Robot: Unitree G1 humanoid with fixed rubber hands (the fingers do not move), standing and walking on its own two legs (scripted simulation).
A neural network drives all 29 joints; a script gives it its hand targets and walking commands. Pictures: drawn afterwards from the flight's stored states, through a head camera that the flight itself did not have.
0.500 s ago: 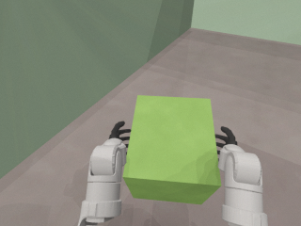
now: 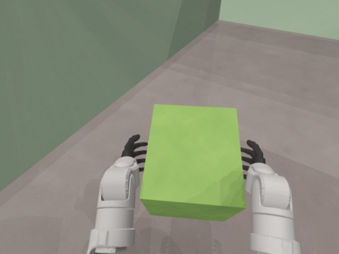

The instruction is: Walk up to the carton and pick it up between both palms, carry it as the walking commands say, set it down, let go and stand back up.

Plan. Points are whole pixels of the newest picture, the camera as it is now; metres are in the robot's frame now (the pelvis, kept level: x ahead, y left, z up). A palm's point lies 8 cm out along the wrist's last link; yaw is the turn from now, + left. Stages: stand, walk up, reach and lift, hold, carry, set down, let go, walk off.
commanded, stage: carry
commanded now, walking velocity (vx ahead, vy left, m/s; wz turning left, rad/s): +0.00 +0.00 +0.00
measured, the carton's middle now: (190, 165) +0.36 -0.01 -0.01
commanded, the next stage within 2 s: none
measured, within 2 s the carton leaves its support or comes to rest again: neither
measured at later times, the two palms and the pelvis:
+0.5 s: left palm (139, 168) +0.30 +0.12 +0.05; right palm (264, 175) +0.30 -0.18 +0.05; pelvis +0.02 -0.02 +0.00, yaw +0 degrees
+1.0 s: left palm (149, 166) +0.32 +0.10 +0.04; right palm (271, 176) +0.30 -0.20 +0.04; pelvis +0.02 -0.03 +0.00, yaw +0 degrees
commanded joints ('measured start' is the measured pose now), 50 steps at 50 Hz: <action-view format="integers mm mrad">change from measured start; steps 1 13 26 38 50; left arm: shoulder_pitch -300 -220 -304 -303 -338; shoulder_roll -860 -818 -827 -784 -829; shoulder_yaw -473 -408 -525 -452 -505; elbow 93 88 -57 17 -60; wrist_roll -280 -214 -304 -241 -260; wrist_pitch -34 -107 -169 -206 -240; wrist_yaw -254 -230 -240 -237 -238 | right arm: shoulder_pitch -348 -460 -348 -371 -407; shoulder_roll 811 771 786 774 807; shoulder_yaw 569 610 618 598 651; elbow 111 -35 -54 16 -50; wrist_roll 326 349 336 292 305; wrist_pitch -20 -86 -151 -180 -216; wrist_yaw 313 311 303 301 306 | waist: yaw -27 -31 -47 -46 -38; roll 43 -70 21 -35 -58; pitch -275 -183 -189 -212 -185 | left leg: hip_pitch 257 182 189 207 156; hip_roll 144 80 132 116 103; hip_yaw -77 -31 -71 -44 -42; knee -41 -52 -63 -26 -31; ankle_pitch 79 -69 89 126 39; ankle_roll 25 19 11 12 -11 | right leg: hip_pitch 68 33 112 156 149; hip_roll -97 -124 -100 -110 -107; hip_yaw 103 144 93 93 116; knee -107 -219 -126 -104 -187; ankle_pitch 39 -199 80 231 14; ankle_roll -11 -30 -30 -47 -61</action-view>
